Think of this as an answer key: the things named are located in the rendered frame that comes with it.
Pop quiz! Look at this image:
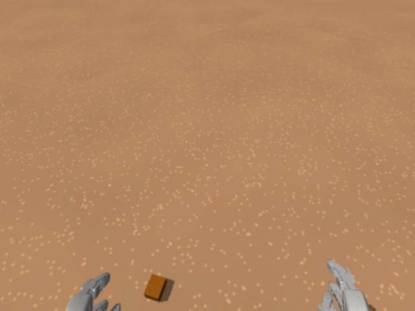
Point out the small box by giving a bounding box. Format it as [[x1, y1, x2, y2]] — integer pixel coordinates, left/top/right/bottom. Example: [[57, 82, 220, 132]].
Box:
[[144, 274, 167, 302]]

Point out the right robot hand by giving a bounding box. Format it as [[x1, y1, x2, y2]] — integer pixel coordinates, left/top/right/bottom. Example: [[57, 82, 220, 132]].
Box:
[[318, 259, 370, 311]]

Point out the left robot hand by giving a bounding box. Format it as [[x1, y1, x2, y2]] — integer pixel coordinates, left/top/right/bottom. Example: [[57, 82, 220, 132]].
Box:
[[65, 273, 121, 311]]

